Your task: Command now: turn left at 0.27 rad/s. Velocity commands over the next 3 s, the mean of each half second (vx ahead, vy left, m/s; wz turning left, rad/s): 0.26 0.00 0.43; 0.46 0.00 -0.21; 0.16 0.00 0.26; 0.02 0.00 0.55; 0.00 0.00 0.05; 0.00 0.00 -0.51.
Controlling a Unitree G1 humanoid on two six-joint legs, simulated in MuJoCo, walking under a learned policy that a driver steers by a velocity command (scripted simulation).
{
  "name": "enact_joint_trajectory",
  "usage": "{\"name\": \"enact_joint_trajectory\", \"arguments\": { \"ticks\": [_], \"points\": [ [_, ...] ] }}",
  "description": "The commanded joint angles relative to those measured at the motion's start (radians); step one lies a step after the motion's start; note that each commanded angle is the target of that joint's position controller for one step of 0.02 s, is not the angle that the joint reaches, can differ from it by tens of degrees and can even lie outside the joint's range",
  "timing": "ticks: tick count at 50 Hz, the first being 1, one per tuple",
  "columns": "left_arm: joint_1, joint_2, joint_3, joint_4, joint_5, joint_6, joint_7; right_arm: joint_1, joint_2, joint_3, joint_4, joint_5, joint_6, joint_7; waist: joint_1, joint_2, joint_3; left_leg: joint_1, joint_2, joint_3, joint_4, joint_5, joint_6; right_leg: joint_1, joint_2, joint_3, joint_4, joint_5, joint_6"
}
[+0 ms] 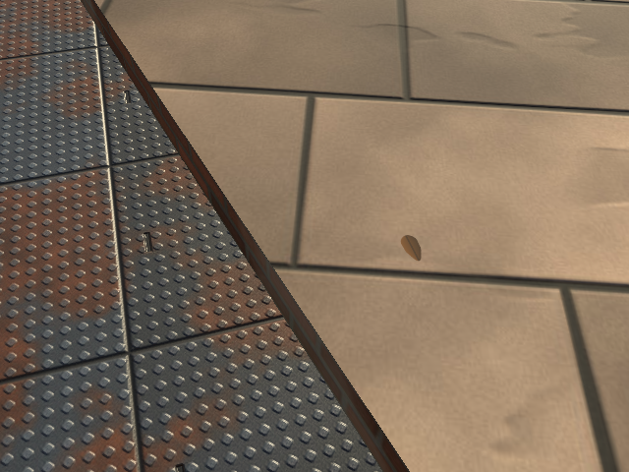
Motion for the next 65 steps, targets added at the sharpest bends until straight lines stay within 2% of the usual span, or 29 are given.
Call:
{"name": "enact_joint_trajectory", "arguments": {
  "ticks": [1,3,4,5,6,7,8,12,18,19,20,21,22,25,32,39,42,44,45,46,47,48,49,51,52,56,60,61,65],
  "points": [
    [0.033,0.126,0.039,-0.051,0.0,-0.019,0.006,-0.04,-0.206,-0.056,-0.086,0.014,-0.004,-0.011,0.027,0.176,-0.115,0.101,0.182,-0.281,-0.078,0.4,0.128,0.062,0.004,-0.032,-0.12,0.163,-0.04],
    [0.072,0.159,0.055,-0.033,0.017,-0.017,0.002,-0.046,-0.165,-0.047,-0.109,0.012,-0.012,-0.011,0.024,0.004,-0.167,-0.03,0.084,-0.151,-0.006,0.168,0.066,0.161,-0.063,0.001,-0.066,0.192,-0.113],
    [0.096,0.13,0.037,-0.034,0.052,-0.006,-0.006,-0.018,-0.142,-0.039,-0.084,-0.032,0.007,0.017,0.048,-0.104,-0.13,-0.121,-0.005,-0.071,0.09,-0.008,0.026,0.191,-0.148,0.105,-0.161,0.048,-0.163],
    [0.114,0.16,0.044,-0.031,0.058,0.0,-0.01,-0.036,-0.128,-0.039,-0.098,-0.044,0.019,0.033,0.066,-0.222,-0.071,-0.22,-0.061,0.029,0.201,-0.179,0.015,0.175,-0.253,0.225,-0.244,-0.067,-0.224],
    [0.12,0.175,0.046,-0.033,0.056,0.0,-0.009,-0.056,-0.151,-0.047,-0.109,-0.054,0.027,0.043,0.085,-0.235,-0.014,-0.285,-0.034,0.069,0.362,-0.285,0.021,0.137,-0.343,0.299,-0.306,-0.133,-0.286],
    [0.114,0.186,0.055,-0.036,0.016,-0.03,0.006,-0.1,-0.182,-0.062,-0.149,0.036,0.008,0.022,0.072,-0.177,0.013,-0.384,0.051,0.016,0.506,-0.296,0.014,0.126,-0.399,0.368,-0.318,-0.159,-0.329],
    [0.085,0.178,0.05,-0.035,-0.002,-0.049,0.014,-0.087,-0.177,-0.059,-0.15,0.043,-0.001,0.018,0.05,-0.134,0.038,-0.445,0.086,-0.008,0.54,-0.263,0.011,0.151,-0.399,0.34,-0.324,-0.178,-0.315],
    [0.083,0.181,0.054,-0.023,-0.01,-0.068,0.011,-0.105,-0.12,-0.033,-0.166,0.004,-0.015,0.033,0.074,-0.12,0.029,-0.373,0.119,0.091,0.386,-0.135,-0.019,0.165,-0.301,0.104,-0.341,-0.036,-0.237],
    [0.081,0.185,0.055,-0.017,-0.017,-0.077,-0.03,0.126,-0.171,-0.057,-0.112,0.012,-0.007,0.043,-0.035,-0.066,-0.03,0.158,0.007,0.247,0.124,-0.052,0.032,-0.124,-0.235,-0.122,-0.111,-0.01,-0.185],
    [0.093,0.132,0.037,-0.02,0.0,-0.082,-0.036,0.253,-0.222,-0.086,-0.083,0.022,-0.007,0.035,-0.092,0.056,-0.08,0.321,0.019,0.168,0.066,-0.073,0.069,-0.211,-0.177,-0.218,0.167,0.064,-0.138],
    [0.056,0.04,0.006,-0.107,0.03,-0.097,-0.037,0.328,-0.378,-0.109,-0.101,0.013,-0.019,0.02,-0.084,0.421,-0.116,0.475,0.3,-0.435,-0.136,-0.209,0.247,-0.546,-0.025,-0.228,0.62,-0.242,-0.041],
    [0.009,0.098,0.014,-0.132,-0.01,-0.125,-0.035,0.318,-0.346,-0.093,-0.134,0.005,-0.049,0.031,-0.114,0.3,-0.168,0.47,0.408,-0.765,-0.328,-0.464,0.367,-0.693,0.002,-0.026,0.781,-0.248,-0.054],
    [-0.037,0.157,0.026,-0.136,-0.044,-0.14,-0.04,0.277,-0.282,-0.072,-0.133,-0.001,-0.072,0.033,-0.095,0.193,-0.066,0.408,0.419,-0.713,-0.34,-0.504,0.344,-0.749,-0.056,0.002,0.804,-0.16,-0.089],
    [0.04,0.152,0.028,-0.072,0.002,-0.133,-0.041,0.134,-0.186,-0.034,-0.147,-0.017,-0.078,0.025,0.001,0.108,0.007,0.195,0.298,-0.349,-0.303,-0.176,0.229,-0.578,-0.154,-0.019,0.617,0.08,-0.109],
    [-0.031,0.078,-0.002,-0.049,-0.006,-0.1,-0.063,0.167,-0.184,-0.025,-0.081,-0.02,-0.091,0.0,-0.023,0.063,0.022,0.172,0.206,0.024,-0.367,0.301,0.155,-0.501,-0.122,-0.088,0.3,0.424,-0.068],
    [-0.208,0.051,-0.023,-0.108,-0.024,-0.118,-0.109,0.236,-0.207,-0.035,-0.002,-0.012,-0.079,-0.007,-0.087,0.042,0.089,0.335,0.257,0.134,-0.366,0.438,0.118,-0.485,-0.05,-0.125,0.007,0.466,-0.122],
    [-0.16,0.081,-0.01,-0.11,-0.016,-0.117,-0.119,0.222,-0.235,-0.043,-0.004,-0.018,-0.057,-0.027,-0.039,0.099,-0.01,0.459,0.27,0.171,-0.179,0.999,0.091,-0.396,0.03,-0.192,0.015,0.309,-0.171],
    [0.023,0.151,0.024,-0.075,-0.018,-0.108,-0.106,0.204,-0.26,-0.047,-0.02,-0.027,-0.037,-0.043,0.06,0.132,-0.138,0.459,0.256,0.192,0.105,1.242,0.067,-0.174,0.091,-0.219,0.009,0.238,-0.22],
    [0.181,0.192,0.045,-0.053,-0.018,-0.102,-0.09,0.162,-0.257,-0.042,-0.039,-0.029,-0.039,-0.046,0.159,0.113,-0.213,0.268,0.233,0.213,0.343,1.102,0.04,0.118,0.042,-0.129,-0.04,0.317,-0.271],
    [0.307,0.298,0.071,-0.038,-0.007,-0.097,-0.083,0.26,-0.148,-0.01,-0.085,-0.042,-0.06,-0.036,0.13,-0.12,-0.365,-0.231,0.081,0.182,0.817,0.334,-0.056,0.607,-0.254,0.363,0.024,0.242,-0.478],
    [0.307,0.234,0.057,-0.031,-0.022,-0.097,-0.078,0.263,-0.147,0.005,-0.079,-0.035,-0.097,-0.015,0.133,-0.114,-0.486,-0.406,-0.037,0.001,0.981,-0.306,-0.06,0.716,-0.351,0.717,-0.131,0.107,-0.543],
    [0.246,0.186,0.04,-0.042,-0.015,-0.088,-0.066,0.173,-0.202,-0.011,-0.108,0.02,-0.122,0.008,0.143,-0.066,-0.334,-0.491,0.038,-0.045,0.98,-0.241,-0.037,0.594,-0.334,0.556,-0.186,0.097,-0.475],
    [0.155,0.156,0.028,-0.066,-0.007,-0.083,-0.06,0.125,-0.211,-0.007,-0.124,0.032,-0.133,0.013,0.107,0.008,-0.207,-0.472,0.092,-0.02,0.898,-0.173,-0.025,0.413,-0.316,0.413,-0.202,0.245,-0.433],
    [0.055,0.1,0.005,-0.076,0.01,-0.087,-0.059,0.123,-0.204,-0.017,-0.109,-0.002,-0.113,0.006,0.028,0.074,-0.073,-0.352,0.151,0.019,0.756,-0.154,-0.044,0.124,-0.252,0.207,-0.228,0.613,-0.387],
    [0.097,0.08,-0.008,-0.011,0.036,-0.08,-0.049,0.207,-0.112,0.023,-0.064,-0.077,-0.063,0.012,-0.017,0.105,-0.055,-0.184,0.131,0.063,0.681,-0.142,-0.053,-0.026,-0.238,0.094,-0.235,0.854,-0.359],
    [0.046,0.095,-0.013,0.028,0.042,-0.099,-0.064,0.27,-0.091,0.027,-0.03,-0.038,-0.023,0.026,-0.043,-0.093,-0.062,-0.082,0.095,0.105,0.389,0.01,-0.054,-0.088,-0.155,-0.136,-0.248,0.988,-0.285],
    [0.079,0.094,-0.006,0.054,0.027,-0.083,-0.057,0.147,-0.101,0.018,-0.05,-0.03,-0.029,0.029,0.023,-0.107,-0.084,-0.11,0.101,0.126,0.243,0.176,-0.036,0.024,-0.174,-0.172,-0.215,0.786,-0.249],
    [0.033,0.172,0.017,0.034,0.017,-0.08,-0.038,0.069,-0.141,-0.001,-0.107,0.019,-0.039,0.015,0.041,-0.118,-0.078,-0.154,0.131,0.066,0.222,0.185,-0.041,0.039,-0.217,-0.112,-0.224,0.715,-0.282],
    [-0.008,0.153,0.026,0.043,-0.021,-0.042,0.002,0.126,-0.15,-0.028,-0.135,-0.014,-0.03,0.013,-0.004,-0.059,-0.065,-0.147,0.106,0.098,0.097,0.117,-0.008,0.09,-0.263,-0.099,-0.072,0.566,-0.244]
  ]
}}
